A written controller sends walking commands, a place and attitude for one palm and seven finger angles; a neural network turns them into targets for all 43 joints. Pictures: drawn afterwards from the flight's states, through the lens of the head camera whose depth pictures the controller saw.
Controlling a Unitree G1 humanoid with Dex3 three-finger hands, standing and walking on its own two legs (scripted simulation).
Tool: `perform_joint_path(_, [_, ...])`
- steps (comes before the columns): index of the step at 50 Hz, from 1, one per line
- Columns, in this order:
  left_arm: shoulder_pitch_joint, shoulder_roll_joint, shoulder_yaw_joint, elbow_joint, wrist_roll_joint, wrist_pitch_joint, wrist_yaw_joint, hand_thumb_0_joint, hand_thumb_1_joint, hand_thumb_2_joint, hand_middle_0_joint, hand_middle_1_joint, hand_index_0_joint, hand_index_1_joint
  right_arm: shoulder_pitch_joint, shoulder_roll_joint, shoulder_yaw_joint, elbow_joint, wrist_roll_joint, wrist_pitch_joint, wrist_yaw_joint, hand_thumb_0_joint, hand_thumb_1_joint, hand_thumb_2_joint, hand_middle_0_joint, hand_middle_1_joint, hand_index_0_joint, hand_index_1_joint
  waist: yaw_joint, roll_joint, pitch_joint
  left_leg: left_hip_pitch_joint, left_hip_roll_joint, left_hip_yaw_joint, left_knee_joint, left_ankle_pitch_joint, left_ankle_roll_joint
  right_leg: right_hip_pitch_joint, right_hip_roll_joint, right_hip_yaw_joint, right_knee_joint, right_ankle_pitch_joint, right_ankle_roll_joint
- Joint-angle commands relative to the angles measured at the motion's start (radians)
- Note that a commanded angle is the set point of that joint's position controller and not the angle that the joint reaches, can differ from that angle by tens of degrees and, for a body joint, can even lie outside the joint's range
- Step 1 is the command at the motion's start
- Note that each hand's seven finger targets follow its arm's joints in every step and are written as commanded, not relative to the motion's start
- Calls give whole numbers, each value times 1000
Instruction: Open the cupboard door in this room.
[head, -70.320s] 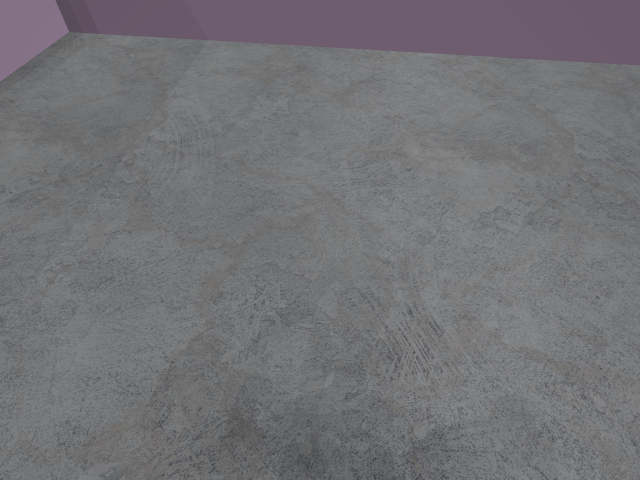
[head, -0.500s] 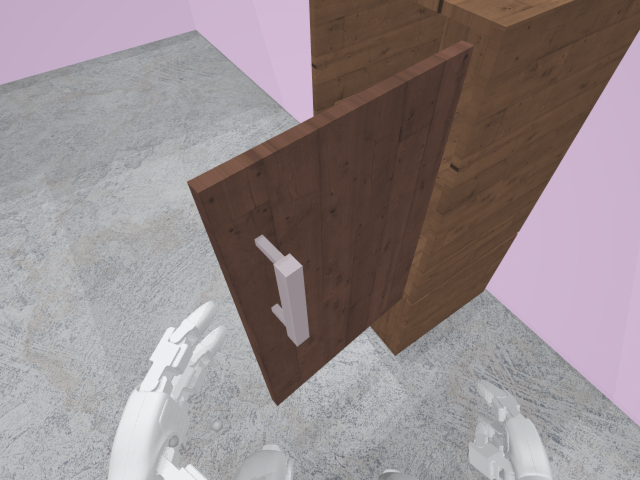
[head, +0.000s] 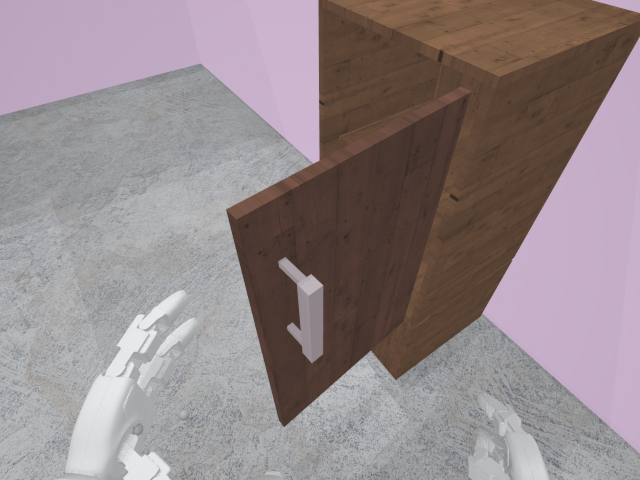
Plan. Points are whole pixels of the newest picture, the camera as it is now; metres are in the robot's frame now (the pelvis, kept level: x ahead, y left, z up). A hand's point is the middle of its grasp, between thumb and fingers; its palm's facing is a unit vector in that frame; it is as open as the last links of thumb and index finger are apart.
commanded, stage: draw the hand back to the body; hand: left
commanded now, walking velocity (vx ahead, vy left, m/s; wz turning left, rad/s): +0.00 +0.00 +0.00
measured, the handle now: (301, 312) +0.31 +0.05 +0.06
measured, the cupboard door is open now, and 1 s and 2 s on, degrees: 97 97 97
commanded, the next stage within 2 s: step back with the hand held close in 1.18 s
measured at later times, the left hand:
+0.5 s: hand (79, 348) +0.20 +0.23 +0.17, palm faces +0.27 -0.89 -0.36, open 12.7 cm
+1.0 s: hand (33, 287) +0.23 +0.26 +0.22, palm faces +0.42 -0.82 -0.38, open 7.7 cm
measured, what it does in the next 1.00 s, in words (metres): rises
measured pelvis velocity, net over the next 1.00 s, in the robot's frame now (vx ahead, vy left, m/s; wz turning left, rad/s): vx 0.03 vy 0.00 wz -0.03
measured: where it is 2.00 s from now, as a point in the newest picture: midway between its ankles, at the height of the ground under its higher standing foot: outside the picture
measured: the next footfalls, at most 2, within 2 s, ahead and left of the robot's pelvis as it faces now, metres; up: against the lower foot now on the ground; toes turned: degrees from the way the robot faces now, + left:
none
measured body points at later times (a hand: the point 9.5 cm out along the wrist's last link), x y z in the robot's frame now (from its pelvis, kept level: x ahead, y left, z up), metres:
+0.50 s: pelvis +0.02 +0.02 +0.05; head +0.01 +0.01 +0.50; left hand +0.18 +0.27 +0.19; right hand +0.21 -0.19 -0.02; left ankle +0.03 +0.11 -0.68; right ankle -0.02 -0.11 -0.68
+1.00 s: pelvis +0.03 +0.00 +0.06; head +0.02 -0.02 +0.51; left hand +0.20 +0.30 +0.24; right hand +0.21 -0.23 -0.02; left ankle +0.03 +0.11 -0.68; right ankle -0.02 -0.11 -0.68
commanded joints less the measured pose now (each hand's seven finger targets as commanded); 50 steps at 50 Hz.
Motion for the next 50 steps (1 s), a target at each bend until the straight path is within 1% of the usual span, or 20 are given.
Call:
perform_joint_path(1, [-20, 98, 99, -241, -30, -51, -6, 0, -465, 315, -151, -300, -151, -300, -111, -107, -41, -177, 7, -75, -3, 0, -900, -900, 200, 300, 200, 300, 10, -11, -49, 170, -26, -37, -198, 129, 14, -3, 25, 14, -207, 184, 6])
perform_joint_path(3, [-43, 108, 109, -263, -38, -35, -13, 0, -395, 345, -154, -300, -154, -300, -111, -109, -36, -172, 8, -86, -3, 0, -900, -900, 200, 300, 200, 300, 7, 16, -51, 198, -25, -43, -217, 134, 13, 4, 26, 7, -214, 197, 5])
perform_joint_path(4, [-37, 127, 138, -253, -42, -23, -14, 0, -360, 360, -155, -300, -155, -300, -115, -113, -38, -166, 8, -89, -4, 0, -900, -900, 200, 300, 200, 300, 13, -10, -53, 194, -25, -44, -219, 146, 15, 26, 26, 8, -221, 208, 4])
perform_joint_path(5, [-30, 114, 132, -243, -47, -10, -23, 0, -325, 375, -156, -300, -156, -300, -118, -112, -35, -165, 12, -91, -5, 0, -900, -900, 200, 300, 200, 300, 12, -4, -38, 202, -25, -40, -224, 149, 14, 23, 26, 8, -231, 215, 7])
perform_joint_path(6, [-25, 248, 167, -334, 96, 36, 112, 0, -290, 390, -158, -300, -158, -300, -119, -104, -36, -180, -2, -74, -40, 0, -900, -900, 200, 300, 200, 300, 75, -6, -60, 227, -10, -22, -269, 149, 10, 54, -2, 74, -301, 213, -9])
perform_joint_path(7, [15, 158, 119, -339, 113, 73, 170, 0, -255, 405, -159, -300, -159, -300, -111, -88, -25, -177, -7, -69, -51, 0, -900, -900, 200, 300, 200, 300, 44, 13, -22, 260, -14, -15, -281, 149, 11, 47, -7, 66, -325, 212, -8])
perform_joint_path(8, [47, 124, 91, -311, 136, 108, 207, 0, -220, 420, -160, -300, -160, -300, -101, -83, -20, -160, -9, -60, -53, 0, -900, -900, 200, 300, 200, 300, 39, 13, 12, 271, -8, -18, -294, 153, 11, 59, -8, 49, -329, 214, -6])
perform_joint_path(10, [17, 151, 105, -338, 165, 139, 250, 0, -150, 450, -162, -300, -162, -300, -113, -95, -18, -152, -14, -54, -58, 0, -900, -900, 200, 300, 200, 300, 37, -19, 11, 310, -2, -20, -318, 190, 15, 91, -7, 43, -351, 247, -3])
perform_joint_path(14, [-18, 182, 139, -329, 191, 164, 295, 0, -10, 510, -168, -300, -168, -300, -134, -102, -9, -121, -20, -62, -63, 0, -900, -900, 200, 300, 200, 300, 41, -1, 40, 373, 3, -31, -393, 214, 12, 161, -10, 34, -397, 262, -4])
perform_joint_path(16, [-59, 184, 148, -329, 195, 165, 304, 0, 60, 540, -170, -300, -170, -300, -139, -101, -6, -106, -23, -71, -65, 0, -900, -900, 200, 300, 200, 300, 35, -13, 58, 411, 5, -29, -424, 213, 12, 177, -11, 35, -427, 263, 0])
perform_joint_path(24, [-112, 235, 254, -287, 190, 163, 319, 0, 340, 660, -180, -300, -180, -300, -178, -111, -4, -35, -31, -98, -53, 0, -900, -900, 200, 300, 200, 300, 57, 8, 79, 506, 7, -29, -539, 314, 3, 334, -12, 31, -511, 341, -5])
perform_joint_path(27, [-121, 237, 284, -292, 184, 158, 315, 0, 445, 705, -184, -300, -184, -300, -185, -110, -6, -16, -34, -100, -44, 0, -900, -900, 200, 300, 200, 300, 60, 16, 74, 550, 10, -16, -560, 400, 1, 371, -12, 33, -532, 403, -2])
perform_joint_path(29, [-131, 264, 324, -277, 182, 159, 315, 0, 515, 735, -186, -300, -186, -300, -194, -116, -13, -5, -36, -99, -41, 0, -900, -900, 200, 300, 200, 300, 68, -16, 66, 561, 10, -12, -571, 438, 2, 404, -11, 35, -547, 437, -2])
perform_joint_path(31, [-157, 260, 333, -282, 179, 155, 312, 0, 585, 765, -189, -300, -189, -300, -196, -114, -16, 4, -36, -97, -37, 0, -900, -900, 200, 300, 200, 300, 64, 7, 68, 590, 12, -6, -580, 472, 1, 407, -12, 39, -559, 457, 1])
perform_joint_path(36, [-223, 297, 402, -272, 171, 146, 316, 0, 760, 840, -195, -300, -195, -300, -206, -119, -24, 26, -37, -92, -33, 0, -900, -900, 200, 300, 200, 300, 67, 28, 71, 620, 9, 3, -606, 474, 0, 437, -11, 42, -589, 469, 0])
perform_joint_path(40, [-264, 317, 448, -234, 161, 138, 317, 0, 900, 900, -200, -300, -200, -300, -218, -118, -29, 41, -35, -84, -33, 0, -900, -900, 200, 300, 200, 300, 67, 6, 95, 624, 4, 16, -621, 440, 3, 452, -12, 46, -613, 472, 0])
perform_joint_path(43, [-237, 265, 400, -195, 158, 139, 304, 0, 900, 900, -200, -300, -200, -300, -220, -123, -36, 44, -36, -79, -25, 0, -900, -900, 200, 300, 200, 300, 64, -7, 111, 636, 4, 23, -628, 445, 8, 446, -12, 45, -624, 479, 7])
perform_joint_path(45, [-229, 269, 396, -200, 156, 139, 301, 0, 900, 900, -200, -300, -200, -300, -225, -126, -39, 43, -38, -75, -23, 0, -900, -900, 200, 300, 200, 300, 67, -19, 93, 643, 0, 29, -624, 463, 14, 466, -15, 50, -627, 511, 8])
perform_joint_path(49, [-246, 326, 439, -234, 162, 132, 307, 0, 900, 900, -200, -300, -200, -300, -235, -125, -43, 49, -39, -77, -28, 0, -900, -900, 200, 300, 200, 300, 76, -15, 72, 654, -5, 39, -613, 482, 16, 483, -16, 58, -632, 551, 7])
perform_joint_path(50, [-253, 317, 434, -242, 160, 130, 307, 0, 900, 900, -200, -300, -200, -300, -237, -119, -40, 49, -39, -78, -29, 0, -900, -900, 200, 300, 200, 300, 74, -6, 76, 656, -7, 39, -615, 478, 16, 480, -18, 58, -631, 551, 8])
